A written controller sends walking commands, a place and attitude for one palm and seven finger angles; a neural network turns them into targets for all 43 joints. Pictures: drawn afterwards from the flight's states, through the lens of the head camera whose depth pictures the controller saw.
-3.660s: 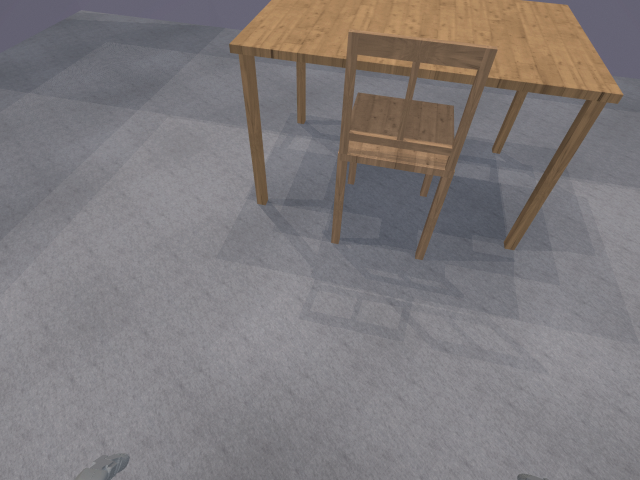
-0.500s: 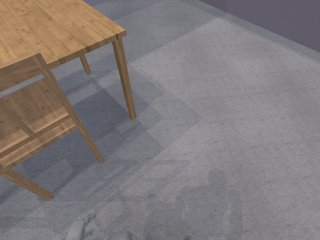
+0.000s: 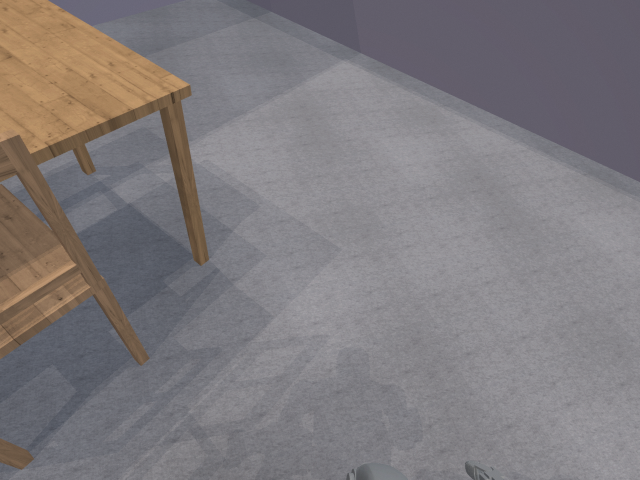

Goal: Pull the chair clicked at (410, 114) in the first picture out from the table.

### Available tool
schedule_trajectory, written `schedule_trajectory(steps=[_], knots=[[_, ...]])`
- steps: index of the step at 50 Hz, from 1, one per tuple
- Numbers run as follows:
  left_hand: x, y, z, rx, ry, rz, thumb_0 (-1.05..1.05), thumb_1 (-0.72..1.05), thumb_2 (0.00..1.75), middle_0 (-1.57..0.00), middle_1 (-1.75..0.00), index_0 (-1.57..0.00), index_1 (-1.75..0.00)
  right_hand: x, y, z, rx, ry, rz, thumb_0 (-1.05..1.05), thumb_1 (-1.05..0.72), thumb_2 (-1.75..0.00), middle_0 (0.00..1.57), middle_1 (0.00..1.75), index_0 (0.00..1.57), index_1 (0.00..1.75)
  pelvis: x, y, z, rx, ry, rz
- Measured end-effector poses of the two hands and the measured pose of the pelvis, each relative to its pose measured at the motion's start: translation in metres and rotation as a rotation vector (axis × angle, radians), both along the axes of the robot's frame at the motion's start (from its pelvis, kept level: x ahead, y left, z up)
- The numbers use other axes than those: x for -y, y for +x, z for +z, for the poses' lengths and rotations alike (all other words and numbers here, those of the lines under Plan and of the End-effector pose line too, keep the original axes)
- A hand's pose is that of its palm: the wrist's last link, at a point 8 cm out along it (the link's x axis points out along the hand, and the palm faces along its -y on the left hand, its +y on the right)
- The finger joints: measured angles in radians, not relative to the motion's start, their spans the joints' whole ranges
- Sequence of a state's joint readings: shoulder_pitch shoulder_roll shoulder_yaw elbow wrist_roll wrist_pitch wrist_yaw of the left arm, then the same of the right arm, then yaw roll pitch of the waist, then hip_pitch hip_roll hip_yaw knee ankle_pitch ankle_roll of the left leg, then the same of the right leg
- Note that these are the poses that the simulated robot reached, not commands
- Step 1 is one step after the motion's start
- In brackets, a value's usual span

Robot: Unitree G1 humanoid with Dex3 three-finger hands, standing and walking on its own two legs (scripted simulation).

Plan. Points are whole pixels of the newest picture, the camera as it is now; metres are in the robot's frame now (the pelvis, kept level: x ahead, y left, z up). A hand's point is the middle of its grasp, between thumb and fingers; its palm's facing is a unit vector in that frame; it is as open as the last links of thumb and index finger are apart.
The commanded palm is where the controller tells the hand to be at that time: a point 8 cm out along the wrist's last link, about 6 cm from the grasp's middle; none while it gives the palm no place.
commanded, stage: walk to a spot facing it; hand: left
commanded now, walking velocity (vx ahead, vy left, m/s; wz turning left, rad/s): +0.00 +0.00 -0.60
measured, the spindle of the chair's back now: out of the picture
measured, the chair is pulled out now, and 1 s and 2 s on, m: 0.00 0.00 0.00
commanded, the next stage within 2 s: turn to face it in 0.64 s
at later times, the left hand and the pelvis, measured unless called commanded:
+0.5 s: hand (251, 476) +0.15 +0.09 -0.14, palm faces -0.27 -0.92 -0.28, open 7.3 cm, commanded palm none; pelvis -0.01 -0.07 +0.00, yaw -17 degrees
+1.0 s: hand out of the picture +0.14 +0.13 -0.20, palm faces -0.30 -0.94 -0.15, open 7.4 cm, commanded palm none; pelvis +0.10 -0.04 -0.01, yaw -23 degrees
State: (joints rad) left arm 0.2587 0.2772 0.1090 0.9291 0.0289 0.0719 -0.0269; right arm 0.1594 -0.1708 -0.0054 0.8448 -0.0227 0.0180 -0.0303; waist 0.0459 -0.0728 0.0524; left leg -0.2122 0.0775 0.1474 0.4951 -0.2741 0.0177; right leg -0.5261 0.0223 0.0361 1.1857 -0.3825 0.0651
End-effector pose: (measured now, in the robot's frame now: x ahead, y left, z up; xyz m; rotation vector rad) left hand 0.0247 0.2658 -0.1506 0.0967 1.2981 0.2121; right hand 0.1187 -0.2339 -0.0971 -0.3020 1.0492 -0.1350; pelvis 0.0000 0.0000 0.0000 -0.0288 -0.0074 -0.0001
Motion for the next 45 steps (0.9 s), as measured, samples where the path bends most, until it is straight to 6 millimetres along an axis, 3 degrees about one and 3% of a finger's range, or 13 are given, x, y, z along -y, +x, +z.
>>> schedule_trajectory(steps=[8,17,21,26,32,40,45], knots=[[0.016,0.031,0.008,-0.023,0.009,-0.129,0.00,0.91,0.90,-0.20,-0.30,-0.20,-0.30,0.017,-0.075,-0.018,-0.105,0.046,-0.176,0.01,-0.90,-0.90,0.20,0.30,0.21,0.30,0.007,-0.005,0.001,0.000,0.005,-0.103],[0.082,0.107,0.018,0.110,0.086,-0.353,0.00,0.91,0.90,-0.20,-0.30,-0.20,-0.30,0.067,-0.171,-0.066,-0.252,0.119,-0.387,0.01,-0.90,-0.90,0.20,0.30,0.21,0.30,0.047,-0.014,-0.019,-0.011,0.037,-0.231],[0.106,0.122,0.035,0.161,0.098,-0.387,0.00,0.91,0.90,-0.20,-0.30,-0.20,-0.30,0.082,-0.187,-0.062,-0.285,0.124,-0.433,0.01,-0.91,-0.90,0.20,0.30,0.20,0.30,0.059,-0.014,-0.010,-0.007,0.049,-0.261],[0.128,0.127,0.043,0.164,0.078,-0.433,0.00,0.91,0.90,-0.20,-0.30,-0.20,-0.30,0.096,-0.176,-0.047,-0.212,0.129,-0.462,0.01,-0.91,-0.90,0.20,0.30,0.20,0.30,0.072,-0.009,0.001,-0.008,0.063,-0.316],[0.137,0.118,0.036,0.115,0.041,-0.454,0.00,0.91,0.90,-0.20,-0.30,-0.20,-0.30,0.108,-0.145,-0.036,-0.120,0.115,-0.475,0.01,-0.91,-0.90,0.20,0.30,0.20,0.30,0.077,0.005,0.004,-0.009,0.051,-0.370],[0.119,0.097,0.016,-0.034,0.010,-0.423,0.00,0.91,0.90,-0.20,-0.30,-0.20,-0.30,0.105,-0.077,-0.021,-0.031,0.084,-0.459,0.01,-0.91,-0.90,0.20,0.30,0.20,0.30,0.070,0.045,0.003,-0.007,0.019,-0.418],[0.100,0.101,-0.005,-0.127,-0.007,-0.397,0.00,0.91,0.90,-0.20,-0.30,-0.20,-0.30,0.087,-0.028,-0.019,0.006,0.060,-0.431,0.01,-0.91,-0.90,0.20,0.30,0.20,0.30,0.058,0.080,-0.006,0.006,-0.011,-0.406]])
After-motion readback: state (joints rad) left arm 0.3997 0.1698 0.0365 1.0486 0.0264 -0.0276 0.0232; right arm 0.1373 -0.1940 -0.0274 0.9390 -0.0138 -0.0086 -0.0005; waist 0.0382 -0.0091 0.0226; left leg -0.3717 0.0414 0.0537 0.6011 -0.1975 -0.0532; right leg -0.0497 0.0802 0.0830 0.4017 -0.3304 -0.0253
